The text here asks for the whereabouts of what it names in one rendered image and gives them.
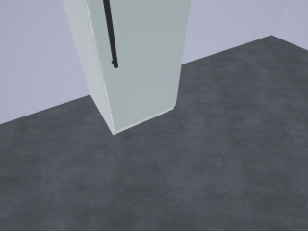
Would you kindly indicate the handle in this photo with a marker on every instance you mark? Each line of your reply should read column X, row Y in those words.
column 109, row 21

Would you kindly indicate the fridge door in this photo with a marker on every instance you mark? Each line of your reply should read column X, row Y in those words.
column 149, row 43

